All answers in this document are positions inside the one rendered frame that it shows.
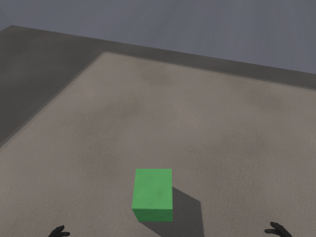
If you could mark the carton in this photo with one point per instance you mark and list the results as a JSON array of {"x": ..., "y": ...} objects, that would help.
[{"x": 152, "y": 199}]

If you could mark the right robot hand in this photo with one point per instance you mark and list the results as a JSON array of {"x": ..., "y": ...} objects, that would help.
[{"x": 278, "y": 230}]

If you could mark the left robot hand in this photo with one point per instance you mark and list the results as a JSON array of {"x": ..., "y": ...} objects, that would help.
[{"x": 57, "y": 232}]

